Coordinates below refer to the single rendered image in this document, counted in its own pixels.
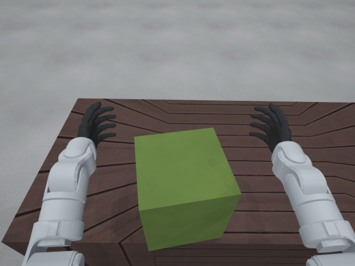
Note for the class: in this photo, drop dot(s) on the right robot forearm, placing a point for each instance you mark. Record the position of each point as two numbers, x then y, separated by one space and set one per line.
321 223

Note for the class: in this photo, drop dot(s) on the right robot hand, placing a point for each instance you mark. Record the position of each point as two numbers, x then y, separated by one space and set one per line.
278 130

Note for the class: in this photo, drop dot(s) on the robot left upper arm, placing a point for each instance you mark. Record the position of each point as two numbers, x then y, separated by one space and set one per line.
63 258

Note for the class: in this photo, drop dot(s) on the pedestal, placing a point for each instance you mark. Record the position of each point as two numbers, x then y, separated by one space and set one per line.
263 229

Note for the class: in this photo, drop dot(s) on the carton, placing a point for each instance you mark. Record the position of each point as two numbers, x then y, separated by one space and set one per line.
187 192

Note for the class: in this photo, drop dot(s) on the robot right upper arm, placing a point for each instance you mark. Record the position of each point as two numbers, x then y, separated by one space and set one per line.
339 259

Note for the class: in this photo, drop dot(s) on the left robot hand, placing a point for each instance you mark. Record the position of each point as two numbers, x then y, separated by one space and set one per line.
89 127

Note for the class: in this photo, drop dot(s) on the left robot forearm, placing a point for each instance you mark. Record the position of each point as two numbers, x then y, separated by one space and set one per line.
60 219

